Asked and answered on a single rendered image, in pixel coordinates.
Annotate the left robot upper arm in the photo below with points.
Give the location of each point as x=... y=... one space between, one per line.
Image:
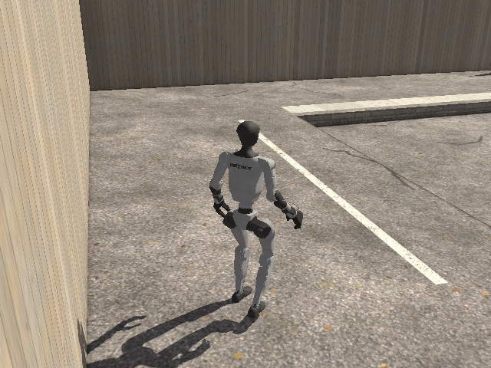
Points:
x=220 y=170

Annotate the left robot hand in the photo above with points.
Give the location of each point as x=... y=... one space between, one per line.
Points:
x=218 y=210

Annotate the right robot hand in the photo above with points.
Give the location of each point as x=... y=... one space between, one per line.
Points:
x=297 y=219

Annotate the left robot forearm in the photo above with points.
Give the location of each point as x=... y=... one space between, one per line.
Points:
x=217 y=195

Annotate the robot left foot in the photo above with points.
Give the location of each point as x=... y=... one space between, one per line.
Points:
x=236 y=297

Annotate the right robot upper arm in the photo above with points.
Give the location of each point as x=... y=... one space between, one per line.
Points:
x=268 y=167

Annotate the humanoid robot torso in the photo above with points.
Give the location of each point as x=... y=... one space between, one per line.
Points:
x=245 y=185

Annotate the right robot forearm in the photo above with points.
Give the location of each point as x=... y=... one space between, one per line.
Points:
x=284 y=206

